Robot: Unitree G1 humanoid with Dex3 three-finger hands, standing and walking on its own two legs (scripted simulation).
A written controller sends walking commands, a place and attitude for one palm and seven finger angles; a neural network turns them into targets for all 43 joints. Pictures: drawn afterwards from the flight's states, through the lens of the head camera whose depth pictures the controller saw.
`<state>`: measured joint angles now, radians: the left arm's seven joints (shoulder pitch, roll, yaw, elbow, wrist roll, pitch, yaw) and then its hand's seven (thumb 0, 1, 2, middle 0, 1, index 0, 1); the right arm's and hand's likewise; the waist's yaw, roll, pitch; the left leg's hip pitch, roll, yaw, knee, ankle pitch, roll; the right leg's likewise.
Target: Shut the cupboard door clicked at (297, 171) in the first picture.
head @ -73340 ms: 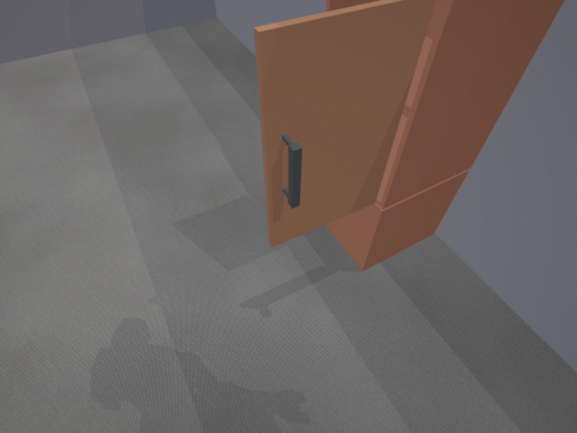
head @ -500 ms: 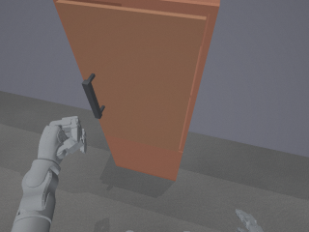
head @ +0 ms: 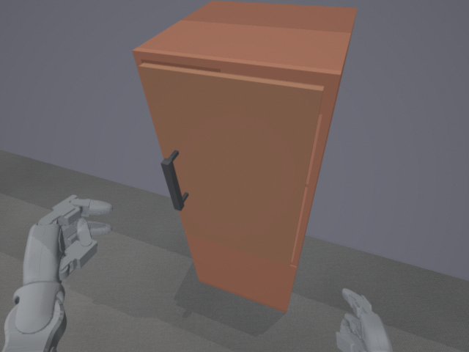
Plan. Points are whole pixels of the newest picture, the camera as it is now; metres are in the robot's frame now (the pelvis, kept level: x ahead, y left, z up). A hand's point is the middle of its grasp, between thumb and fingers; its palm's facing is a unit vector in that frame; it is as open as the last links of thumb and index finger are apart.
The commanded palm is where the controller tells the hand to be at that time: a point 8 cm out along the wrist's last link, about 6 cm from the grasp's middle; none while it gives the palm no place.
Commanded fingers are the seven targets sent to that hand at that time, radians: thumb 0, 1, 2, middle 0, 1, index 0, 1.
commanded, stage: draw the hand back to the body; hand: left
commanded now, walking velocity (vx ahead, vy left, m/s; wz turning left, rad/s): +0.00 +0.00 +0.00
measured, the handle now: (177, 181) +0.53 +0.22 -0.05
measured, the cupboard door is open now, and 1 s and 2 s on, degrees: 0 0 0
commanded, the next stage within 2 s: step back with the hand held close in 0.62 s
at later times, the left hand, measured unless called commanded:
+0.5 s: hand (60, 253) +0.19 +0.26 +0.15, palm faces +0.46 -0.79 -0.41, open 7.2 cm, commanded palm +0.15 +0.29 +0.18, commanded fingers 0.00 0.90 0.90 -0.20 -0.30 -0.20 -0.30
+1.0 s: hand (48, 253) +0.19 +0.27 +0.15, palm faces +0.39 -0.78 -0.49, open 7.4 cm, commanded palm +0.14 +0.31 +0.18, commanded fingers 0.00 0.90 0.90 -0.20 -0.30 -0.20 -0.30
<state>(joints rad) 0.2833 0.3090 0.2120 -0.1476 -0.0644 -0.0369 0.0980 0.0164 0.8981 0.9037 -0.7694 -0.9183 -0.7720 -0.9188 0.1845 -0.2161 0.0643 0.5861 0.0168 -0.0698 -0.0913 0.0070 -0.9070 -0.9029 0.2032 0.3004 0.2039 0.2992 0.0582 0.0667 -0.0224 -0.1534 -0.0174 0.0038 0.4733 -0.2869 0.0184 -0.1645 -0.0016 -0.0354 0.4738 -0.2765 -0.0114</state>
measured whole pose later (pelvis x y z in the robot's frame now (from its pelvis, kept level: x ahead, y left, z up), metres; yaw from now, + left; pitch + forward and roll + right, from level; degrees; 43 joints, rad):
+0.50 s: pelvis +0.01 -0.01 +0.00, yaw +0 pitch -3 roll +0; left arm 0.45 0.33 0.33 -0.33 -0.07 -0.06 0.10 0.01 0.89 0.90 -0.23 -0.33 -0.24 -0.33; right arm 0.20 -0.24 0.02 0.64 0.01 -0.09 -0.08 0.01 -0.91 -0.90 0.20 0.30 0.20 0.30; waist 0.07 0.08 -0.01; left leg -0.10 -0.01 0.00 0.42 -0.27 0.01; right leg -0.12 0.01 -0.04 0.44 -0.27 -0.02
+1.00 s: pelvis -0.01 +0.01 +0.00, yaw -1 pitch +1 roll -1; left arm 0.53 0.37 0.37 -0.38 -0.06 -0.15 0.12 0.01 0.89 0.90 -0.21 -0.30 -0.22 -0.31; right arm 0.20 -0.26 -0.02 0.60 0.01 0.00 -0.08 0.01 -0.91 -0.90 0.20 0.30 0.20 0.30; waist 0.01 0.08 -0.03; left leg -0.22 -0.02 0.02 0.47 -0.27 0.03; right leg -0.23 0.00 -0.02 0.45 -0.24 0.01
